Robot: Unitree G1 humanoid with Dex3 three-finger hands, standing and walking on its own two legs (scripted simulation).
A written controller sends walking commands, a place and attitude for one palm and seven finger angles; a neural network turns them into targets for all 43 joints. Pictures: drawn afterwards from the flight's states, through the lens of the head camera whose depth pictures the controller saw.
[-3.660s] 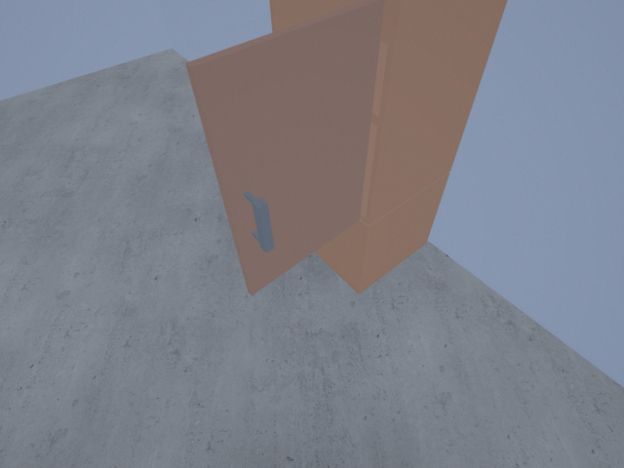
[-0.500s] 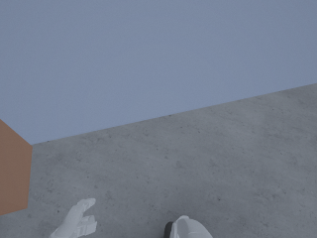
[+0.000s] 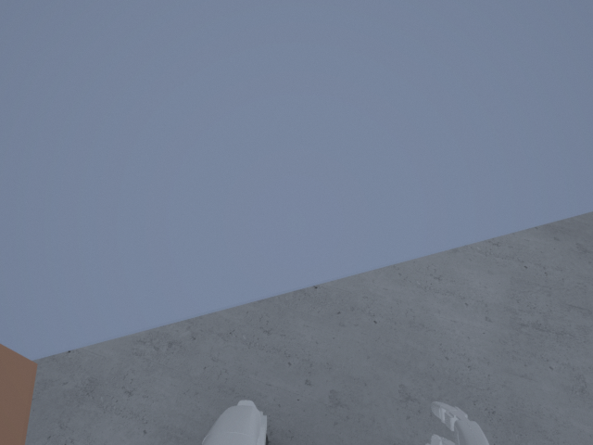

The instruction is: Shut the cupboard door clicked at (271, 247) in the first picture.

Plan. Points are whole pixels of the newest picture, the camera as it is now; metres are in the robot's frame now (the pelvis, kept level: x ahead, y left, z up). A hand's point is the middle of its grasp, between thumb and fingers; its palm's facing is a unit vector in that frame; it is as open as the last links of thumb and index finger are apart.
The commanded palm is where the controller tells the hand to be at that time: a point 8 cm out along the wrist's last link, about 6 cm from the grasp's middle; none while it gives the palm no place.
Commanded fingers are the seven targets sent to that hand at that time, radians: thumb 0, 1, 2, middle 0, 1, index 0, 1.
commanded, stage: walk to a spot facing it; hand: left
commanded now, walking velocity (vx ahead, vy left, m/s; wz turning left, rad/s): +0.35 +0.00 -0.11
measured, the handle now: out of the picture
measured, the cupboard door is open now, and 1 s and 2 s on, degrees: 92 92 92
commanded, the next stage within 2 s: turn to face it in 0.14 s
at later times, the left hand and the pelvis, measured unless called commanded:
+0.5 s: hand (229, 315) +0.34 +0.18 -0.17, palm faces +0.00 -0.97 -0.26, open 7.3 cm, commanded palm none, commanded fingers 0.00 0.90 0.90 -0.20 -0.30 -0.20 -0.30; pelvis +0.22 -0.02 -0.02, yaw +2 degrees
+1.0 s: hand (215, 330) +0.31 +0.20 -0.17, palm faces +0.37 -0.90 -0.25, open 7.4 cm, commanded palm none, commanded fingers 0.00 0.90 0.90 -0.20 -0.30 -0.20 -0.30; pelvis +0.29 -0.03 +0.00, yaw +20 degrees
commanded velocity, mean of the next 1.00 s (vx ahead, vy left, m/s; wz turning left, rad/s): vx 0.05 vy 0.00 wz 0.42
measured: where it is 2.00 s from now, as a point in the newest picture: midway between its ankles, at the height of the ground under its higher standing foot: (351, 414)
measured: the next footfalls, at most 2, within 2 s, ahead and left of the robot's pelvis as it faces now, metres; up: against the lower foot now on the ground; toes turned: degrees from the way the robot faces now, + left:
left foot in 0.12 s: +0.19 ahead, +0.12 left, +0.00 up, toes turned +4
right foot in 0.46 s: +0.33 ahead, -0.15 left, +0.00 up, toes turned -6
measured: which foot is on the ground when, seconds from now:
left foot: up 0.00-0.10, down 0.12-0.46, up 0.48-0.72, down 0.74-1.00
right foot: down 0.00-0.12, up 0.14-0.44, down 0.46-0.74, up 0.76-1.00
